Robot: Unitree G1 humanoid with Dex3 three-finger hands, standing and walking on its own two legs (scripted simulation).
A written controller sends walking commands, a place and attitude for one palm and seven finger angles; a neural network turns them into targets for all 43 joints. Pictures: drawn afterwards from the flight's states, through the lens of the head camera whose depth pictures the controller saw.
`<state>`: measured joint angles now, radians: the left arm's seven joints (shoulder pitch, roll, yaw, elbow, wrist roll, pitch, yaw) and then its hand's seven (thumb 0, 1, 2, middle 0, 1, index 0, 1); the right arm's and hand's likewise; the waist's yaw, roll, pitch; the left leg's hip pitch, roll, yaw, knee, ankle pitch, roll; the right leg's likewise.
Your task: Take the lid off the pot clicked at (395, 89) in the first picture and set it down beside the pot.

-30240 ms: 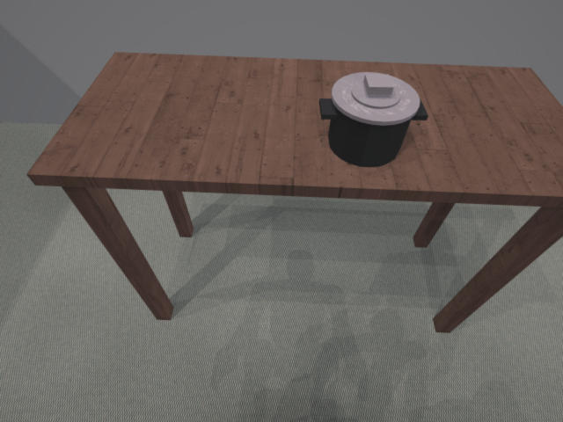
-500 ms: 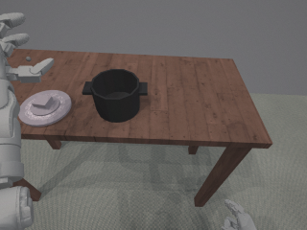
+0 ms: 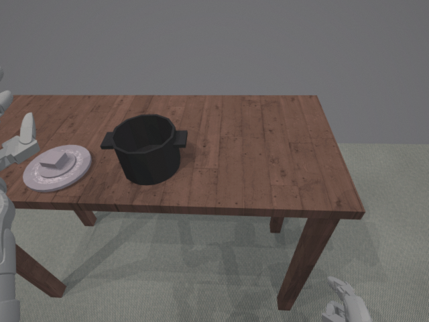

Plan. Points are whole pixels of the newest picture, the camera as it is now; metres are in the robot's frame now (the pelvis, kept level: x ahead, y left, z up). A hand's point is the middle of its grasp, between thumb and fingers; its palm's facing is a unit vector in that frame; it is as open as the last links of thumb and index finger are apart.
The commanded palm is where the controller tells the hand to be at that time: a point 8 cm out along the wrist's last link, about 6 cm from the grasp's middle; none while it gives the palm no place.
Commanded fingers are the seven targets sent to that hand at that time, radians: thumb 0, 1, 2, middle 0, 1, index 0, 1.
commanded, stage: draw the hand back to the body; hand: left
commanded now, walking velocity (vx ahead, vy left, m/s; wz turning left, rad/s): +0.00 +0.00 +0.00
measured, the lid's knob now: (53, 159) +0.45 +0.44 +0.04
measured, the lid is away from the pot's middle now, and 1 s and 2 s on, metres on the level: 0.24 0.24 0.24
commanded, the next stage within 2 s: step back with the hand held close in 0.96 s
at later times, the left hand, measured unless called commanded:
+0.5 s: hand (31, 181) +0.23 +0.26 +0.23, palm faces +0.49 -0.82 -0.29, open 7.5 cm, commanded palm +0.17 +0.29 +0.23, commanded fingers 0.00 0.90 0.90 -0.20 -0.30 -0.20 -0.30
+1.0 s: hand (14, 228) +0.17 +0.25 +0.22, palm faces +0.42 -0.84 -0.35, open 7.4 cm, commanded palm +0.12 +0.29 +0.23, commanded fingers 0.00 0.90 0.90 -0.20 -0.30 -0.20 -0.30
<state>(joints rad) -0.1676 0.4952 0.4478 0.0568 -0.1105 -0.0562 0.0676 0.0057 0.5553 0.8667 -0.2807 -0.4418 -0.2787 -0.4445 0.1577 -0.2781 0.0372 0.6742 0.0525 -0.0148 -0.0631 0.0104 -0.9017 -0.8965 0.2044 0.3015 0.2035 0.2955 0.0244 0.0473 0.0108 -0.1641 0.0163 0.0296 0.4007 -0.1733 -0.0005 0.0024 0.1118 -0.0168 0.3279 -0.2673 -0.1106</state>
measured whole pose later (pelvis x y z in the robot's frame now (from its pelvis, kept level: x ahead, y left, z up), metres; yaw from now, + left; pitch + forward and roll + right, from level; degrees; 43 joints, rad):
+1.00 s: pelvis -0.01 +0.01 +0.00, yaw +1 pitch -7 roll +0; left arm 0.43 0.37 0.36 -0.52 -0.14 -0.15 0.05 0.01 0.89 0.90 -0.21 -0.30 -0.21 -0.30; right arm 0.14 -0.22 0.03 0.67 0.00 -0.08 -0.07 0.01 -0.90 -0.90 0.21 0.30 0.20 0.30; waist 0.07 0.06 0.03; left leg -0.10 0.01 0.02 0.38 -0.16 0.01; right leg 0.08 0.10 -0.03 0.29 -0.24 -0.10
